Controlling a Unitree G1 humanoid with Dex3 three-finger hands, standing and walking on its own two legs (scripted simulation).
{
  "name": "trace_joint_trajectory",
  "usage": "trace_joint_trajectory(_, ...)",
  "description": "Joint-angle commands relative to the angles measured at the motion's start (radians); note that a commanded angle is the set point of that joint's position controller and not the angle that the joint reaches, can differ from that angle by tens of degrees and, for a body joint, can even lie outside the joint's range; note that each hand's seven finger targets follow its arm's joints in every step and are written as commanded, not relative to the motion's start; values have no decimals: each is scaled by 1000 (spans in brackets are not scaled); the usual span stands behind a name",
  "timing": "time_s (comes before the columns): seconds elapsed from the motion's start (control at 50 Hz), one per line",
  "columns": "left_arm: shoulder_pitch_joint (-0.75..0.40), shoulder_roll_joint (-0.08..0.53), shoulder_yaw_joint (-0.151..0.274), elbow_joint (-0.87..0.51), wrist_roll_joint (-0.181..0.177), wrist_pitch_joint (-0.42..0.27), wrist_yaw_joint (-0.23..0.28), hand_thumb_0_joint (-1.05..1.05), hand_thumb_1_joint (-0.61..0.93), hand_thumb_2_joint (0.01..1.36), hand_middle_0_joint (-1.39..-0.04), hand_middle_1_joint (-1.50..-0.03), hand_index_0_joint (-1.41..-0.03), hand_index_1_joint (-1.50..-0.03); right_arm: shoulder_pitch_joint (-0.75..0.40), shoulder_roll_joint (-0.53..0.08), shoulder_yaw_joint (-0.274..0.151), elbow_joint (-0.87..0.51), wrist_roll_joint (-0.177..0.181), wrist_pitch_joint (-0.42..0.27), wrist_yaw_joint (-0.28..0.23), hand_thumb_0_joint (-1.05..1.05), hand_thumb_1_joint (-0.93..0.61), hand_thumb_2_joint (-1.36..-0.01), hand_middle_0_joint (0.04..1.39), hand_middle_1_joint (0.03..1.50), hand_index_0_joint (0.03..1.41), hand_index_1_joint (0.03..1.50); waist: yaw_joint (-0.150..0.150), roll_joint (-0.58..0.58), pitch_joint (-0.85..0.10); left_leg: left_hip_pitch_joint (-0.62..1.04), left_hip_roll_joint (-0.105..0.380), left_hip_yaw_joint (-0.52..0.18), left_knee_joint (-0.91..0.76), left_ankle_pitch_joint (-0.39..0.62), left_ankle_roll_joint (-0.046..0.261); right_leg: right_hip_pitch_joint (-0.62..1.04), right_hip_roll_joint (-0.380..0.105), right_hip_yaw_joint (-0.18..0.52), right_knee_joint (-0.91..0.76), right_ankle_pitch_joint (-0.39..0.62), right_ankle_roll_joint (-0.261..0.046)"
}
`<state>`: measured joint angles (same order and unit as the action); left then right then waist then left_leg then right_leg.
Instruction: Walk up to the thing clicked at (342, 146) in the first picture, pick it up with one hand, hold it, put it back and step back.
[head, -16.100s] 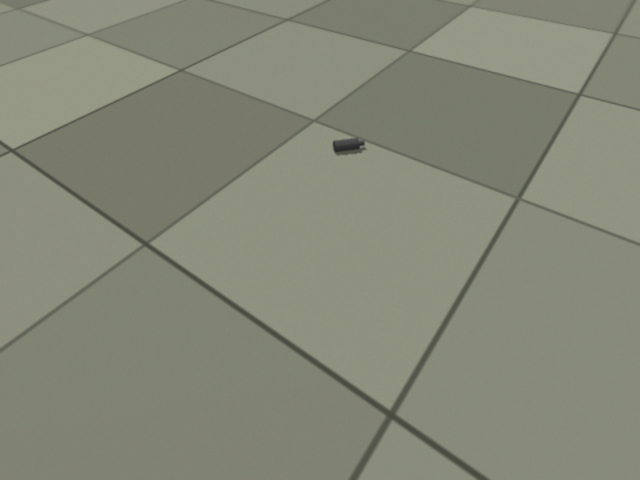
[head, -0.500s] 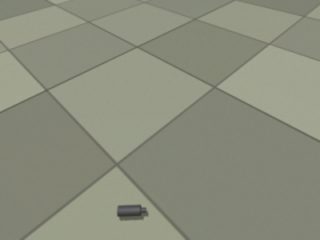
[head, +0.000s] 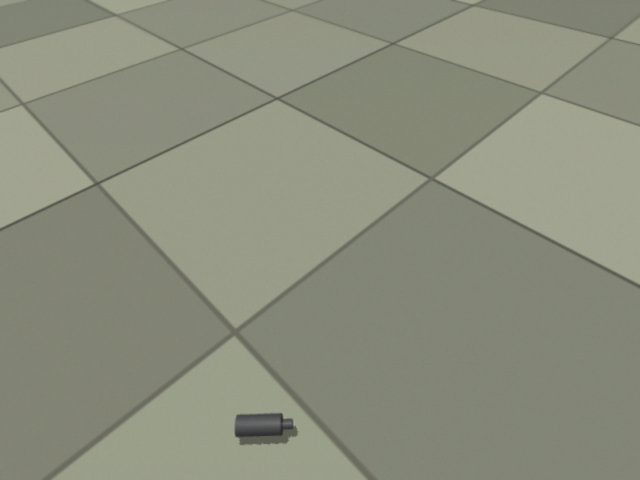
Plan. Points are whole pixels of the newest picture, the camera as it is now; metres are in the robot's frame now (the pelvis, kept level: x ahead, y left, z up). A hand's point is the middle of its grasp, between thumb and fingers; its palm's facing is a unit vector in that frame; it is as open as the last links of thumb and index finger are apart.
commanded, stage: stand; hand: left
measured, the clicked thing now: (264, 424) +0.43 +0.23 -0.75
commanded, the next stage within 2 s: walk up in 0.12 s
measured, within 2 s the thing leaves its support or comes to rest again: neither
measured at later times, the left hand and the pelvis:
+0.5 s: hand out of the picture +0.06 +0.30 -0.19, palm faces -0.03 -0.92 -0.38, open 7.4 cm; pelvis -0.09 +0.03 -0.04, yaw +1 degrees
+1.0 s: hand out of the picture -0.10 +0.28 -0.17, palm faces -0.07 -0.92 -0.39, open 7.4 cm; pelvis -0.21 +0.02 -0.03, yaw -4 degrees
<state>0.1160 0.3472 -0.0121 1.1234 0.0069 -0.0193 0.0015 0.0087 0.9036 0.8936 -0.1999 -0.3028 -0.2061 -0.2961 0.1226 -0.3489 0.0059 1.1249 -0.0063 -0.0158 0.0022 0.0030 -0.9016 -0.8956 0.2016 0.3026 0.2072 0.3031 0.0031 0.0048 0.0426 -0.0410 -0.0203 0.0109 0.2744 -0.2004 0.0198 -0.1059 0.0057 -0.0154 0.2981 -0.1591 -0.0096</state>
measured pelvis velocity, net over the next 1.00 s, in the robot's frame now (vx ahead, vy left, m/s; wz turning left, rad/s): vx -0.21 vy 0.02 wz -0.07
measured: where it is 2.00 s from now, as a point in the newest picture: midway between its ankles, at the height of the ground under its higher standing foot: outside the picture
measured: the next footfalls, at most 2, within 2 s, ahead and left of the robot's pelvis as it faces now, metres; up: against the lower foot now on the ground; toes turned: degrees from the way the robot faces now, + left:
left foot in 0.50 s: -0.08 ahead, +0.16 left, +0.00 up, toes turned -2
right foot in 0.88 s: -0.18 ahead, -0.11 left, +0.00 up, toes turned +0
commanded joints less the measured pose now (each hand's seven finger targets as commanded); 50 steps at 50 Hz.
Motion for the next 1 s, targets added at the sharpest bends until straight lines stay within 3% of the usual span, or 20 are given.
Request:
trace_joint_trajectory(0.0,-27,212,40,-52,0,-18,11,0,900,900,-200,-300,-200,-300,-25,-212,-43,-51,0,-21,-15,0,-900,-900,200,300,200,300,-2,-1,-60,-16,158,-111,-40,184,6,27,-141,120,-30,185,-22)
trace_joint_trajectory(0.08,-31,215,40,-52,0,-19,12,0,900,900,-200,-300,-200,-300,-19,-208,-43,-50,-2,-22,-14,0,-900,-900,200,300,200,300,-6,-13,-54,-22,157,-111,-41,177,3,25,-143,122,-32,182,-24)
trace_joint_trajectory(0.1,-35,265,88,-80,-14,-4,17,0,900,900,-200,-300,-200,-300,-68,-253,-64,-65,4,0,-14,0,-900,-900,200,300,200,300,13,-21,77,-91,143,-121,63,343,17,-71,-129,126,43,377,-22)
trace_joint_trajectory(0.22,-46,269,106,-170,-11,26,21,0,900,900,-200,-300,-200,-300,-21,-242,-87,-136,16,32,-16,0,-900,-900,200,300,200,300,-6,-23,-160,-78,102,-80,273,322,39,-22,-185,156,152,425,-117)
trace_joint_trajectory(0.26,-52,286,111,-200,-6,35,21,0,900,900,-200,-300,-200,-300,-7,-236,-91,-159,14,42,-16,0,-900,-900,200,300,200,300,-4,-72,-164,-108,67,-61,364,227,40,-56,-244,217,148,415,-165)
trace_joint_trajectory(0.32,-99,314,121,-248,18,44,24,0,900,900,-200,-300,-200,-300,51,-217,-103,-178,-2,66,-12,0,-900,-900,200,300,200,300,-6,-201,-87,-184,-17,-77,681,-374,27,-211,-406,352,66,375,-287)
trace_joint_trajectory(0.34,-112,315,123,-267,25,43,24,0,900,900,-200,-300,-200,-300,72,-221,-106,-189,-1,71,-8,0,-900,-900,200,300,200,300,-16,-175,-71,-170,-1,-119,736,-412,33,-274,-404,331,86,347,-289)
trace_joint_trajectory(0.44,-158,285,110,-326,26,61,24,0,900,900,-200,-300,-200,-300,174,-218,-121,-186,-14,47,-8,0,-900,-900,200,300,200,300,-59,-99,-91,-151,13,-24,276,-103,14,-220,-221,174,315,196,-132)
trace_joint_trajectory(0.46,-116,246,105,-334,17,73,20,0,900,900,-200,-300,-200,-300,141,-257,-129,-199,-32,39,-13,0,-900,-900,200,300,200,300,-36,68,-66,-170,108,-185,119,86,40,-249,-102,123,459,46,-78)
trace_joint_trajectory(0.48,-88,199,102,-348,10,75,21,0,900,900,-200,-300,-200,-300,99,-350,-151,-225,-50,31,-15,0,-900,-900,200,300,200,300,-14,277,-50,-110,303,-457,69,350,123,-413,74,62,649,-331,-22)
trace_joint_trajectory(0.52,-117,242,123,-337,29,85,35,0,900,900,-200,-300,-200,-300,55,-405,-159,-268,-31,25,-20,0,-900,-900,200,300,200,300,-50,175,-82,-255,431,-543,79,464,284,-341,120,230,905,-529,-2)
trace_joint_trajectory(0.58,-36,245,131,-306,9,90,31,0,900,900,-200,-300,-200,-300,-46,-315,-136,-294,-35,15,-46,0,-900,-900,200,300,200,300,31,120,-31,-175,282,-310,170,444,194,-430,115,251,1009,-366,1)
trace_joint_trajectory(0.72,-56,220,142,-382,22,78,17,0,900,900,-200,-300,-200,-300,98,-308,-141,-307,-17,12,-67,0,-900,-900,200,300,200,300,-47,115,-84,63,308,-296,266,590,229,-413,52,166,692,-389,40)
trace_joint_trajectory(0.8,42,207,148,-351,22,70,2,0,900,900,-200,-300,-200,-300,61,-323,-135,-343,-21,22,-54,0,-900,-900,200,300,200,300,-21,178,-158,-29,275,-252,293,474,192,-209,25,62,386,-304,7)
trace_joint_trajectory(0.84,140,192,153,-311,26,64,1,0,900,900,-200,-300,-200,-300,6,-318,-128,-361,-13,33,-46,0,-900,-900,200,300,200,300,35,167,-177,-125,247,-204,361,410,141,-55,18,28,139,-90,-21)
trace_joint_trajectory(0.86,134,242,163,-316,37,57,3,0,900,900,-200,-300,-200,-300,12,-286,-118,-365,-6,37,-43,0,-900,-900,200,300,200,300,28,87,-161,-279,188,-181,393,256,80,34,-46,133,146,44,-50)
trace_joint_trajectory(0.88,122,329,188,-339,38,56,-2,0,900,900,-200,-300,-200,-300,14,-233,-104,-381,6,38,-43,0,-900,-900,200,300,200,300,31,-129,-116,-455,17,-104,567,-40,8,45,-224,389,135,176,-144)
trace_joint_trajectory(0.9,56,396,190,-368,33,55,-1,0,900,900,-200,-300,-200,-300,-24,-229,-110,-379,8,44,-64,0,-900,-900,200,300,200,300,58,-297,-82,-425,-62,-85,832,-462,-11,-167,-407,549,74,302,-317)
trace_joint_trajectory(0.94,-26,306,168,-409,21,51,8,0,900,900,-200,-300,-200,-300,38,-259,-110,-346,14,44,-60,0,-900,-900,200,300,200,300,5,-137,-17,-399,-54,-194,981,-392,-14,-241,-323,392,116,343,-283)
trace_joint_trajectory(0.98,-73,276,161,-425,36,57,15,0,900,900,-200,-300,-200,-300,77,-244,-102,-329,20,34,-61,0,-900,-900,200,300,200,300,-22,-169,-9,-409,-65,-141,957,-328,-24,-210,-227,241,188,397,-226)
